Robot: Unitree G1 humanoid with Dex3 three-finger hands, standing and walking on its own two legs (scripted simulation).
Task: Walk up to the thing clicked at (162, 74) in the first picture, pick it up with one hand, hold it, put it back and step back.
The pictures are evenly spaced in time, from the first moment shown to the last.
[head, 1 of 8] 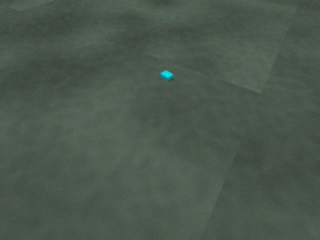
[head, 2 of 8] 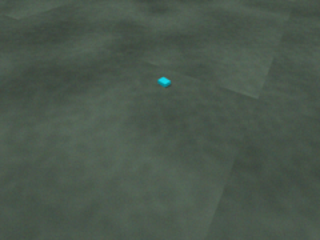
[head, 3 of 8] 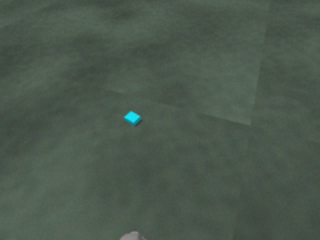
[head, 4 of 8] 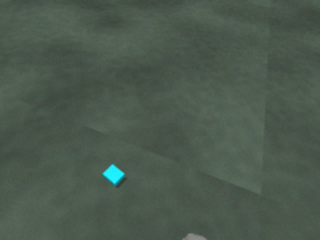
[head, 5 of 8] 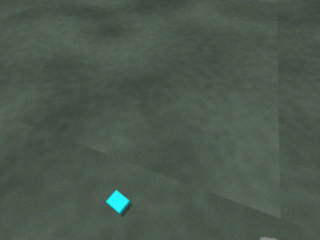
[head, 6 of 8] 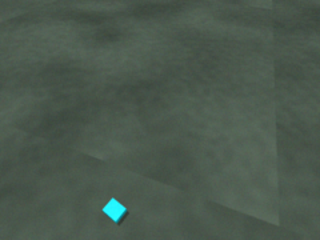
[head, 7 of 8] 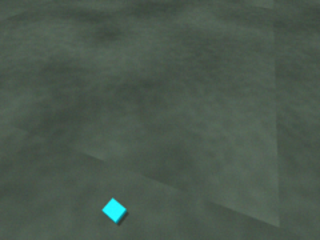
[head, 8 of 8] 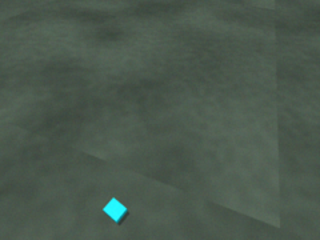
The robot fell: no
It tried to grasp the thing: no
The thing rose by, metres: 0.00
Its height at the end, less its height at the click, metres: +0.00
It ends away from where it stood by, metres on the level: 0.00
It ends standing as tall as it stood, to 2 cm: yes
